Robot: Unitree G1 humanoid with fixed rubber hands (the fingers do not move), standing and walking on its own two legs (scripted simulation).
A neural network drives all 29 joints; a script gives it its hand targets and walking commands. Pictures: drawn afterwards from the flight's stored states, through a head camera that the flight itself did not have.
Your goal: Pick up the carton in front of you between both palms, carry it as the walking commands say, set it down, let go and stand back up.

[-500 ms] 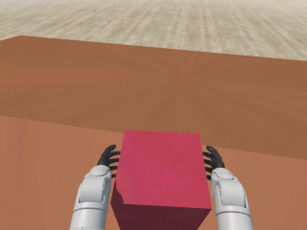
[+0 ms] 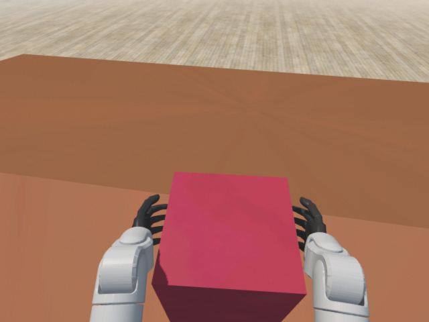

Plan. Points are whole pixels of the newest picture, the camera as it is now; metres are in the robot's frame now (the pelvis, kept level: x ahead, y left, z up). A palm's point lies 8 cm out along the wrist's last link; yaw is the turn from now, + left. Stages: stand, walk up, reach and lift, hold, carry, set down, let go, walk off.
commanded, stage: carry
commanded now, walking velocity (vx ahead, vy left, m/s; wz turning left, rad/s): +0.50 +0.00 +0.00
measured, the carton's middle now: (225, 254) +0.29 -0.01 +0.01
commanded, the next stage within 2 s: none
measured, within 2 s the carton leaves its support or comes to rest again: neither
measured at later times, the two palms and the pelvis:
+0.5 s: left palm (175, 149) +0.51 +0.11 +0.09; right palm (300, 156) +0.50 -0.19 +0.09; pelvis +0.26 -0.02 -0.01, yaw -3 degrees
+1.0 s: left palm (193, 91) +0.83 +0.10 +0.09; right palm (283, 93) +0.82 -0.20 +0.09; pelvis +0.59 -0.04 -0.01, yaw -2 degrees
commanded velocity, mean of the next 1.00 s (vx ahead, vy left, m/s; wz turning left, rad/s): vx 0.50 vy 0.00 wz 0.00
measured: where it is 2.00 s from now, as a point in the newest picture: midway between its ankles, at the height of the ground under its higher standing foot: (230, 184)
